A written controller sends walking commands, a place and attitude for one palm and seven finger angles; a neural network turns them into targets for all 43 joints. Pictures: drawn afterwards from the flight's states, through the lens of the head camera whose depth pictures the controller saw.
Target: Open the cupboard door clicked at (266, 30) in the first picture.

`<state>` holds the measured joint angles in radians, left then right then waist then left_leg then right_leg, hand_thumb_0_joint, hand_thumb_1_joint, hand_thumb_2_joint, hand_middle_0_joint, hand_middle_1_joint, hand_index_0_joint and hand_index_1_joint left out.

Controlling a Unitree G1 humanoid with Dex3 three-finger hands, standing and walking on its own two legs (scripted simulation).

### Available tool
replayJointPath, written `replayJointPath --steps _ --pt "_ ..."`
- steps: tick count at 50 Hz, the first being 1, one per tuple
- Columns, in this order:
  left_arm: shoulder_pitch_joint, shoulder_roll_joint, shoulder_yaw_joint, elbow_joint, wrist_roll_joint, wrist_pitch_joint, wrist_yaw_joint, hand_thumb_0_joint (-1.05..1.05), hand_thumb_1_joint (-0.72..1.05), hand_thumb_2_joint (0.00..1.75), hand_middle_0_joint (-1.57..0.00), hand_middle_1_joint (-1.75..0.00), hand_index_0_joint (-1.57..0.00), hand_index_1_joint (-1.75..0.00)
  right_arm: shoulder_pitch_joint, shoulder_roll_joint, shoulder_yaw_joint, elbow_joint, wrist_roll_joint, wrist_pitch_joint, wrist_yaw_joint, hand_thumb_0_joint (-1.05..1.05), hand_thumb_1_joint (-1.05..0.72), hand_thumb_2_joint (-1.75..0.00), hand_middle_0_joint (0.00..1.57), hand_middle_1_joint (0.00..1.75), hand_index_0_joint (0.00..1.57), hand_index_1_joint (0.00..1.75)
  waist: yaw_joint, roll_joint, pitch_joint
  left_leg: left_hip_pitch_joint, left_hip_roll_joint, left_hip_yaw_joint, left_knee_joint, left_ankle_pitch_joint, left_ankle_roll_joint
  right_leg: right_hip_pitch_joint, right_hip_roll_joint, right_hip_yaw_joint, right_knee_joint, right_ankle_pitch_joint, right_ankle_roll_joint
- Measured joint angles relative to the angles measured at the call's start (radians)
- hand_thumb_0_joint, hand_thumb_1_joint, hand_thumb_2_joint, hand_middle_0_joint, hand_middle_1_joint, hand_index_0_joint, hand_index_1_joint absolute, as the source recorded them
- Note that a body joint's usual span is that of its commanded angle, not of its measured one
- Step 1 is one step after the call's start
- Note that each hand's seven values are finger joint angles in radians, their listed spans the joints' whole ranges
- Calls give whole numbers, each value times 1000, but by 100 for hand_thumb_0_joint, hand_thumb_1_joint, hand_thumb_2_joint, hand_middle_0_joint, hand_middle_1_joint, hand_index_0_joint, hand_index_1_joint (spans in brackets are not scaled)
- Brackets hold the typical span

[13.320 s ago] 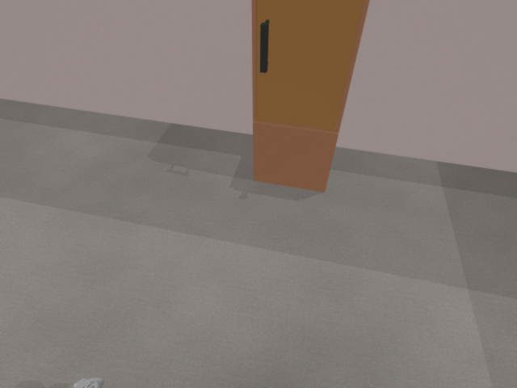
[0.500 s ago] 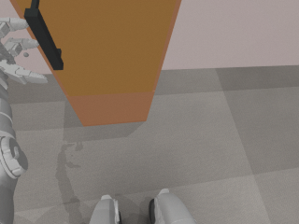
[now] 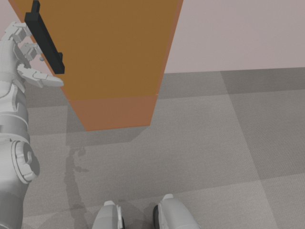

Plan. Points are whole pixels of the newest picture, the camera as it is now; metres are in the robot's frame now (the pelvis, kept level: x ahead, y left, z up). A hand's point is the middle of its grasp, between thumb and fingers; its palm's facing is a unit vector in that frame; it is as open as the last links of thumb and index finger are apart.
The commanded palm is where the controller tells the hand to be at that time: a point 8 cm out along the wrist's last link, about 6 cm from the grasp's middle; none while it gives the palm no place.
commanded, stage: slide the fingers in behind the handle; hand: left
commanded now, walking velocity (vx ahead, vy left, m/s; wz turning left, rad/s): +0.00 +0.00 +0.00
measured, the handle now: (49, 41) +0.58 +0.22 +0.07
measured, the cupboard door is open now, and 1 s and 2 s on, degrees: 0 1 2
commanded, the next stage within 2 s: close the thumb around the handle in 0.92 s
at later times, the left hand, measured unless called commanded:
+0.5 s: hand (58, 57) +0.53 +0.19 +0.07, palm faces +0.03 -1.00 +0.00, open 14.0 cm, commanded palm +0.51 +0.23 +0.07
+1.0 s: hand (59, 57) +0.53 +0.19 +0.07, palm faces +0.06 -1.00 -0.02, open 14.2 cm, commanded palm +0.50 +0.22 +0.07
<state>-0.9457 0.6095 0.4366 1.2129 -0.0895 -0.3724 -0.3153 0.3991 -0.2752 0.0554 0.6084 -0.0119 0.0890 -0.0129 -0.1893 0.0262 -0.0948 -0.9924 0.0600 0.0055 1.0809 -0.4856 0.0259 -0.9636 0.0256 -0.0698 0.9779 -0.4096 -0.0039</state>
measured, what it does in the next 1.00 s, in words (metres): stands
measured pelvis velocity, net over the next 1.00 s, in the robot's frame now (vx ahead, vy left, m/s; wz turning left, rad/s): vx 0.01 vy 0.00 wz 0.01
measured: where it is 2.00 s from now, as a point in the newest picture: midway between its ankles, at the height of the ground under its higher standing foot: outside the picture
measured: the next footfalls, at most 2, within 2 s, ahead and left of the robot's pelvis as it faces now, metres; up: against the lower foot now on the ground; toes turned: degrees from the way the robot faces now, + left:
none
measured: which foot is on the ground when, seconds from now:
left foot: down 0.00-1.00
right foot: down 0.00-1.00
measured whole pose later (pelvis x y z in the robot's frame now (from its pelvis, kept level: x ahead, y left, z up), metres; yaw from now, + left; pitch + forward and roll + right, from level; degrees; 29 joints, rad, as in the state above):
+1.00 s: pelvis +0.01 +0.00 +0.00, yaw +1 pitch +23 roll -3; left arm -0.93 0.50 0.37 1.18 -0.09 -0.40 -0.18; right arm 0.40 -0.26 0.03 0.63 -0.03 0.08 0.01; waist -0.18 0.04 -0.11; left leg -0.97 0.05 0.00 1.07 -0.50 0.02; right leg -0.95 0.02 -0.07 0.98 -0.43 -0.01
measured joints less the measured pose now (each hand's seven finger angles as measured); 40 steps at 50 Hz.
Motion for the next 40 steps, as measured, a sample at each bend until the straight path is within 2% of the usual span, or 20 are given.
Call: replayJointPath --steps 13,29,40 --pt "16 -55 -19 -23 3 -8 43 -1 -50 30 -30 -120 -30 -120 -1 8 -8 3 -3 -1 12 0 -91 -90 20 30 21 30 5 2 -10 8 -1 2 -1 -7 0 6 -1 3 2 -8 1" --pt "-15 -90 -40 -15 17 -16 115 -1 -50 30 -29 -120 -30 -120 6 14 -13 13 -15 -11 23 0 -91 -90 20 30 21 30 0 10 -11 -10 -6 2 8 -11 -1 -15 -5 3 18 -17 0" --pt "6 -102 -53 -30 7 -18 126 -1 -50 30 -29 -120 -28 -120 14 15 -19 23 -14 -7 27 0 -91 -90 20 30 21 30 8 10 -12 6 -6 1 -5 -9 -5 0 -4 3 9 -17 -3"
